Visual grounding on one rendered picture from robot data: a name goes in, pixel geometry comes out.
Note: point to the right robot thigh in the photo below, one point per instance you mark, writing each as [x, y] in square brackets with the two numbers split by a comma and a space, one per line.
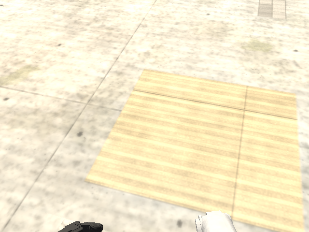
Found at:
[214, 221]

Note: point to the left robot hand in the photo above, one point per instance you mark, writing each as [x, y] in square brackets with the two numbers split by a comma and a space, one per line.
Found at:
[78, 226]

